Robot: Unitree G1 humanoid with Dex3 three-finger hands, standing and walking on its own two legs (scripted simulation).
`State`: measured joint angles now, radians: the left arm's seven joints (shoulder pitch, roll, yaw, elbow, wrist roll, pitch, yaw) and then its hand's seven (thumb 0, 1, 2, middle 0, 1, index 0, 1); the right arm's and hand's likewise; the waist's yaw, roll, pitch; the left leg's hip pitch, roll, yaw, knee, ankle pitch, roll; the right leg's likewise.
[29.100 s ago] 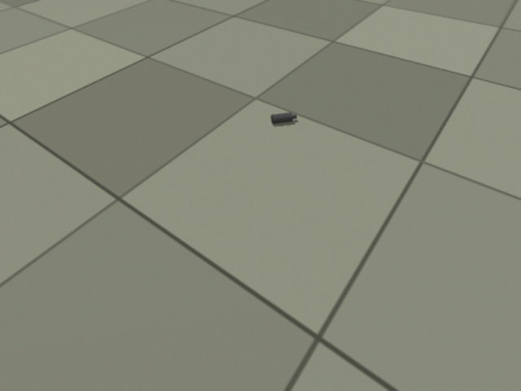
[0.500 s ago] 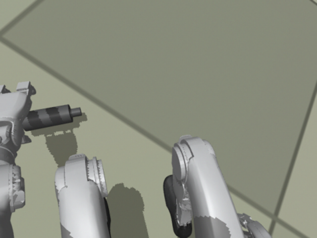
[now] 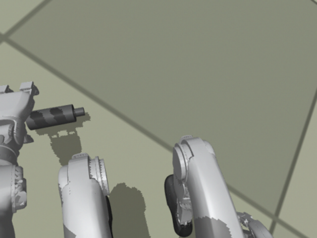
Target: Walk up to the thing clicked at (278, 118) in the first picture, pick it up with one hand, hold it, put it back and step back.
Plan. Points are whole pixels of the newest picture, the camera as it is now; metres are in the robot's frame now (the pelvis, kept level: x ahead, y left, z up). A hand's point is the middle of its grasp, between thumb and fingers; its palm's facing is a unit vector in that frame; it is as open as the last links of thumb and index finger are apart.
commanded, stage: rise first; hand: left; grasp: from above
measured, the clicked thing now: (57, 115) +0.47 +0.26 -0.30
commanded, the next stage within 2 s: approach in 0.10 s
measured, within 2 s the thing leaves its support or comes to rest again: neither
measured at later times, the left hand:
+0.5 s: hand (41, 112) +0.45 +0.28 -0.19, palm faces -0.43 -0.06 -0.90, open 13.6 cm
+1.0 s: hand (35, 113) +0.45 +0.29 -0.19, palm faces -0.49 -0.08 -0.87, open 13.9 cm
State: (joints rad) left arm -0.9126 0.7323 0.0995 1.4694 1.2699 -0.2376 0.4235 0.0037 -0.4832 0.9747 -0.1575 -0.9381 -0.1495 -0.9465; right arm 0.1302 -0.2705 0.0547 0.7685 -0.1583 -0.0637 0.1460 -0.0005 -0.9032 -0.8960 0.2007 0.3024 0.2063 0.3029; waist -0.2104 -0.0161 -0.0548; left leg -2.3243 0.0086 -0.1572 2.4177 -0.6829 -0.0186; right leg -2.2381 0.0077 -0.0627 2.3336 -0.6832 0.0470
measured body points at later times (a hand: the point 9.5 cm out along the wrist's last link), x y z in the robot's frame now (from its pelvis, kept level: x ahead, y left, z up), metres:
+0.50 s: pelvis +0.00 +0.00 -0.01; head +0.23 +0.08 +0.36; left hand +0.47 +0.28 -0.14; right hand +0.06 -0.27 -0.11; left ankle +0.08 +0.13 -0.29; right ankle +0.10 -0.13 -0.29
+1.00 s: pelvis +0.00 +0.00 -0.01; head +0.24 +0.07 +0.37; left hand +0.47 +0.29 -0.14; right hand +0.04 -0.26 -0.11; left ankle +0.08 +0.13 -0.29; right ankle +0.10 -0.13 -0.29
